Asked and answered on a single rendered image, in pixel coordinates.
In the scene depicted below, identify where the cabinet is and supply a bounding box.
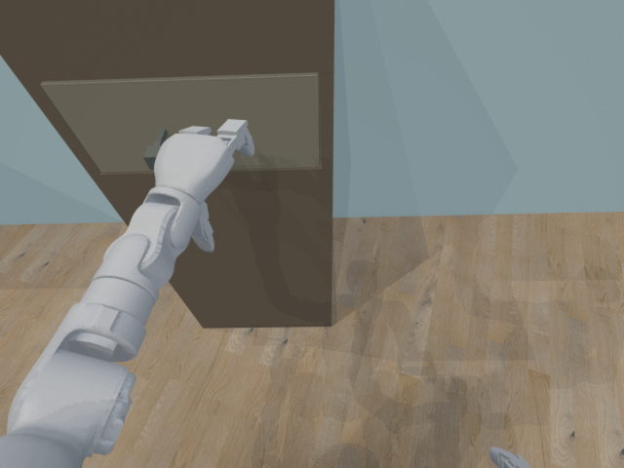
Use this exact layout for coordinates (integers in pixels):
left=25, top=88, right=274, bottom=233
left=0, top=0, right=334, bottom=329

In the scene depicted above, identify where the left robot forearm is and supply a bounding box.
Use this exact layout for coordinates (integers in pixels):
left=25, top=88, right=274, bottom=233
left=7, top=186, right=202, bottom=434

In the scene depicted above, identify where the handle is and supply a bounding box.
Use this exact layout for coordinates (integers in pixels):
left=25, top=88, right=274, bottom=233
left=143, top=129, right=168, bottom=170

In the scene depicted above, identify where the robot right hand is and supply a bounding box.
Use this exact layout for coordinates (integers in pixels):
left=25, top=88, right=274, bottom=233
left=489, top=447, right=529, bottom=468

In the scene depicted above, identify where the robot left upper arm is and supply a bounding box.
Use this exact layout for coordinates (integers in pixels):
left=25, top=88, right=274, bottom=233
left=0, top=349, right=136, bottom=468

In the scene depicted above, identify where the drawer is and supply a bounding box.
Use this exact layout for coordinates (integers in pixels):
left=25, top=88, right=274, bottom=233
left=40, top=72, right=319, bottom=173

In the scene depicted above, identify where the robot left hand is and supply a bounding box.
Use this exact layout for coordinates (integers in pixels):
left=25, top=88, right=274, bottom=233
left=154, top=119, right=254, bottom=253

